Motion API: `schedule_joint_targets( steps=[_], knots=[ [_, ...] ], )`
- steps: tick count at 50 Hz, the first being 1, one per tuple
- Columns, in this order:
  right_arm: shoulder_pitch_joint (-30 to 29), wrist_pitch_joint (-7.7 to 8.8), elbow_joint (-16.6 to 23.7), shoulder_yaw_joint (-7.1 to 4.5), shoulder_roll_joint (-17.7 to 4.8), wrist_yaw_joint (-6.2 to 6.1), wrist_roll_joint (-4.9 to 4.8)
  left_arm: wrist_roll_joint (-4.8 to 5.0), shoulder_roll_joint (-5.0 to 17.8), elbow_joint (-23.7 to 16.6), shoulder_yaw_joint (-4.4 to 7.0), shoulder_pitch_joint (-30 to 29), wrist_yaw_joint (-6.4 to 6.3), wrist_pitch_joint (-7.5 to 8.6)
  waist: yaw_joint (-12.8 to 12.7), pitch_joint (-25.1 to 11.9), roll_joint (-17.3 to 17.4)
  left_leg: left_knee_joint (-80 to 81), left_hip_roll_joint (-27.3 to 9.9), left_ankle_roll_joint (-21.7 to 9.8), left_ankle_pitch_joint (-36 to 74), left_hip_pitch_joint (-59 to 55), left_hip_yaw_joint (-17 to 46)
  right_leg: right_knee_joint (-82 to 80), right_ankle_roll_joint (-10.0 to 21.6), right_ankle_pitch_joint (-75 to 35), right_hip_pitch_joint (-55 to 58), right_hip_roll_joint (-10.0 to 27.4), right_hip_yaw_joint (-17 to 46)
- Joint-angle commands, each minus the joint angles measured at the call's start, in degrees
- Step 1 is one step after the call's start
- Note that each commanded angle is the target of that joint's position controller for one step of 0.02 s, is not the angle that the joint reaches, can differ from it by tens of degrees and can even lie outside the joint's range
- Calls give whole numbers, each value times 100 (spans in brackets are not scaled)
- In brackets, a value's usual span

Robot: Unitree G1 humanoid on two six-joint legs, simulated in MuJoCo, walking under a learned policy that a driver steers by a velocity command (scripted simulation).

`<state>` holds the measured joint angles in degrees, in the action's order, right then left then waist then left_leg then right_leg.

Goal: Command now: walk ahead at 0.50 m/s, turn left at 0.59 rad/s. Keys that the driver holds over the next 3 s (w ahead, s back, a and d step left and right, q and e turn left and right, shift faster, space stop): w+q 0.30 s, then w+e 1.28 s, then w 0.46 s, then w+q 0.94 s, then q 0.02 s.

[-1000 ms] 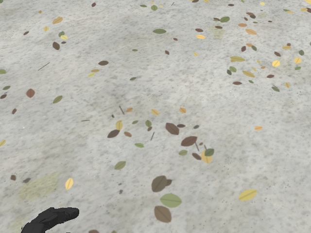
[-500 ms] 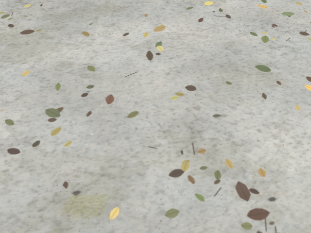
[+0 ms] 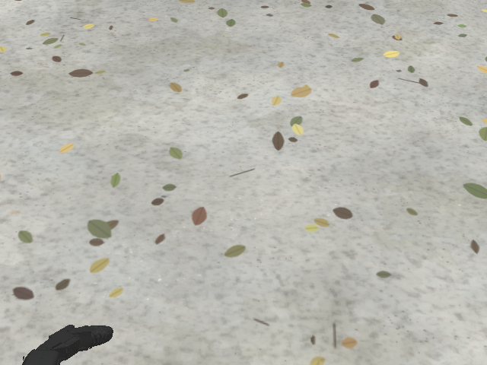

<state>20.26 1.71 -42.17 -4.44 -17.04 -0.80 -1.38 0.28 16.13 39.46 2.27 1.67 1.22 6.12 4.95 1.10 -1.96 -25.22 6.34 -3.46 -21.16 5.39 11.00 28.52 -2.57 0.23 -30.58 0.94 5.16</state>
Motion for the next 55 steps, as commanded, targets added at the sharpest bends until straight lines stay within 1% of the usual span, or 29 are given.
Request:
schedule_joint_targets(
  steps=[1,2,3,4,5,6,7,9,11,14,18,23,25,26,27,28,29,30,32,34,37,43,48,50,51,52,53,54,55],
  knots=[
    [-177,29,358,-178,-705,-28,21,7,871,-233,346,480,-21,166,-635,-389,914,-273,-1191,-553,1740,443,1192,-331,329,300,1541,-46,-150],
    [-187,50,439,-58,-387,-2,70,-98,1110,-152,430,1205,-65,196,-975,-1042,576,-1522,-871,-346,1479,900,841,-227,656,502,2824,615,409],
    [497,98,592,58,-22,-5,-40,-206,1626,-10,563,1917,-91,136,-863,-1939,-961,-3501,-43,106,-262,2767,-19,-540,1541,1687,4920,1954,2701],
    [591,120,595,37,-389,-11,-92,-57,1332,66,511,2020,-43,85,-867,-1906,-1520,-4552,-303,203,-1300,3800,-85,-1076,1757,3163,5061,2388,4160],
    [152,95,568,-88,-840,-10,-92,-18,908,-27,391,1718,-61,53,-981,-1106,-843,-4954,-582,240,-810,4103,-46,-1225,1514,3498,4397,2166,3459],
    [-239,58,636,-110,-884,-16,-30,-52,757,-67,334,1439,-83,0,-947,-636,-438,-4975,-776,268,-390,4025,-278,-1240,1316,2859,3728,1932,2618],
    [-455,48,706,-121,-819,0,30,-76,623,-31,283,1214,-91,-29,-846,-260,-292,-4716,-936,284,-79,3895,-324,-1367,1261,2150,3108,1686,1976],
    [-416,-10,728,-125,-615,55,-15,-108,488,35,234,1035,-111,-11,-637,-57,-513,-4360,-1189,286,239,3451,-400,-1642,1171,1408,2465,1388,1137],
    [-466,-70,787,-84,-408,77,-27,-64,552,129,268,1057,-109,37,-604,1,-469,-4103,-1260,332,414,3439,-505,-1859,1268,932,2315,1371,639],
    [-749,-88,914,-44,-312,94,12,-74,768,272,346,1136,-117,55,-629,36,-241,-3451,-1326,427,987,3687,-514,-2005,1387,259,2494,1466,99],
    [-1372,37,1019,84,-60,196,46,4,858,513,333,1385,-83,-10,-821,169,-82,-1947,-1164,346,1913,3216,-780,-2057,1324,-194,2471,1221,-535],
    [-2094,193,1237,83,-204,332,24,185,1175,825,381,1836,-49,-178,-898,389,-189,-771,-957,206,1610,2820,-1105,-1775,1296,-624,2994,1474,-281],
    [-1658,235,1132,-30,-453,325,39,208,1283,901,395,1787,-74,-239,-517,93,-329,-361,-742,51,1427,1955,-1204,-1159,1135,-1628,3109,1462,-283],
    [-906,242,893,-162,-676,283,70,214,1210,931,355,1755,-86,-254,-88,-390,-276,-128,-588,-99,1648,770,-1327,-292,973,-2252,2865,1217,-495],
    [10,221,673,-301,-1005,203,134,126,937,875,243,1754,-93,-222,330,-1108,-171,-410,-1062,-312,1855,-870,-909,979,731,-1506,1954,931,-670],
    [580,176,620,-409,-1599,109,281,-10,236,648,23,2170,-65,-144,225,-2059,1196,-325,-2731,-1032,1374,-3004,1436,3219,292,1470,-224,111,-873],
    [642,172,637,-320,-1304,114,272,113,460,730,57,2192,-63,-58,295,-2607,1481,441,-3166,-1364,877,-2870,2864,4241,260,3391,-798,-113,9],
    [316,186,581,-196,-950,135,211,273,890,632,210,1820,-49,-56,244,-1648,1151,576,-2937,-1129,625,-2202,2012,4592,292,3106,-1297,187,132],
    [-364,239,495,-68,-516,167,137,187,787,562,224,1417,-78,-111,-115,-614,895,964,-2435,-836,846,-786,703,4189,305,2227,-1201,594,-78],
    [-798,356,440,-34,-300,188,185,159,599,668,243,1675,-99,-287,-475,-300,1016,1425,-2187,-728,1318,106,-46,3914,243,1664,-554,772,-15],
    [-917,486,261,-97,-368,140,235,145,361,587,218,1534,-113,-442,-618,-35,716,1755,-2204,-788,2051,397,-739,3604,132,1180,-646,783,44],
    [-639,436,-29,-209,-700,0,196,79,181,228,118,521,76,-409,-328,311,457,1890,-2137,-620,2284,89,-1806,1647,212,-256,-673,644,-308],
    [-368,262,-266,-314,-936,-19,24,73,336,-133,140,-47,220,-440,-217,482,436,1446,-2404,-440,2857,-834,-2125,933,566,378,-778,496,-648],
    [-444,173,-268,-361,-1115,-37,-23,71,512,-174,239,221,234,-467,-456,156,594,642,-2378,-308,4740,-1036,-2291,916,796,972,-137,127,-1012],
    [-530,114,-251,-367,-1162,-43,-52,94,684,-63,351,802,221,-482,-812,-194,604,-249,-2260,-199,5545,-951,-2422,811,952,1098,648,-157,-1204],
    [-547,88,-225,-314,-1063,-51,-57,116,1021,194,552,1746,154,-500,-1288,-699,455,-1554,-1991,13,5468,-417,-2569,519,1166,846,2051,-468,-1220],
    [-367,136,-98,-167,-685,-61,147,149,1639,334,747,2448,21,-564,-1402,-1151,-546,-3504,-1635,348,2908,1112,-2603,331,1559,619,3630,459,381],
    [-47,310,208,34,-81,-10,211,155,2010,125,749,2027,37,-488,-739,-1840,-1622,-5341,-345,660,-1246,3326,-1557,-777,2719,2155,5081,1653,3843],
    [-683,513,245,-49,-638,64,3,124,1458,7,580,2074,105,-386,-1184,-1959,-622,-5583,-599,484,-1126,3896,-535,-1386,2504,2512,5087,1790,4125]
  ],
)
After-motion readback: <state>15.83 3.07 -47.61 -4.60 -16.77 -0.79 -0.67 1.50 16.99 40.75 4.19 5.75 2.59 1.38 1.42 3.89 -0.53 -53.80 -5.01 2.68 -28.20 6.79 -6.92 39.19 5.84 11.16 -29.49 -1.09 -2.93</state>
